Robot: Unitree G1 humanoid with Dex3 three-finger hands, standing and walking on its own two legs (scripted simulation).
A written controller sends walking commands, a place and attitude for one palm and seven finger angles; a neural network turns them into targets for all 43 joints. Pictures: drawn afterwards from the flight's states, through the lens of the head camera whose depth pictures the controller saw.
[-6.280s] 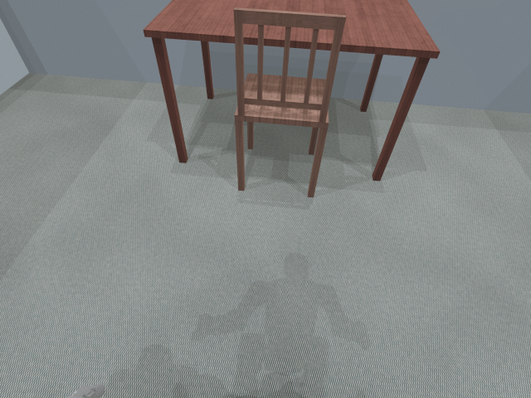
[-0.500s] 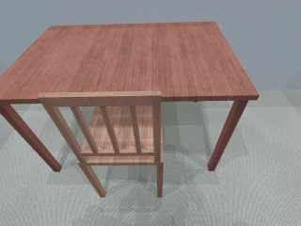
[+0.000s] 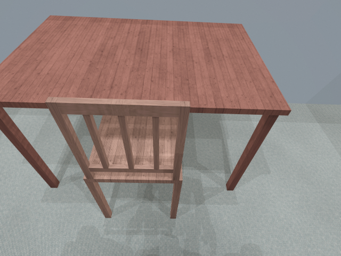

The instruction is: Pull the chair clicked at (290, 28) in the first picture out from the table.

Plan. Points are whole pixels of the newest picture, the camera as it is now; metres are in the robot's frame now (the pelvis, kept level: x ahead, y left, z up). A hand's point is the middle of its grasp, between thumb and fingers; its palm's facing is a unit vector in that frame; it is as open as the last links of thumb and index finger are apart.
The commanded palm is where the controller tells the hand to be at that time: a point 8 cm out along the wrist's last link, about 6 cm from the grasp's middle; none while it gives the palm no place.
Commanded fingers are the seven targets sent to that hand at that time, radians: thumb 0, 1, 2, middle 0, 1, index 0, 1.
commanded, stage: come to a stop and stand still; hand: left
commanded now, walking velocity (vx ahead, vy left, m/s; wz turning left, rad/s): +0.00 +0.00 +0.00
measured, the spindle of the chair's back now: (127, 144) +0.46 +0.17 -0.08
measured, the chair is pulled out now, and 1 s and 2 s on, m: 0.00 0.00 0.00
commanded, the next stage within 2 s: look again from close up in 0.82 s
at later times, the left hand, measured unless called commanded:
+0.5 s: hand out of the picture +0.03 +0.18 -0.18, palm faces +0.03 -0.99 -0.15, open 7.4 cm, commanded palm none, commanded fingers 0.00 0.90 0.90 -0.20 -0.30 -0.20 -0.30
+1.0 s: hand out of the picture +0.04 +0.19 -0.18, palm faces +0.03 -0.99 -0.17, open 7.4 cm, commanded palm none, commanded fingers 0.00 0.90 0.90 -0.20 -0.30 -0.20 -0.30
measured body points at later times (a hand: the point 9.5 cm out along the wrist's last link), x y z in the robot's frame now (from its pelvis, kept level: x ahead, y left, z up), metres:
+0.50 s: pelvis +0.04 +0.03 +0.00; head +0.05 +0.04 +0.45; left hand +0.03 +0.24 -0.17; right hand +0.05 -0.20 -0.15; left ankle +0.02 +0.09 -0.74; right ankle +0.03 -0.11 -0.74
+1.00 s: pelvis +0.05 +0.03 +0.00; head +0.05 +0.04 +0.45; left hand +0.04 +0.25 -0.16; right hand +0.03 -0.18 -0.16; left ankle +0.02 +0.09 -0.74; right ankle +0.03 -0.11 -0.74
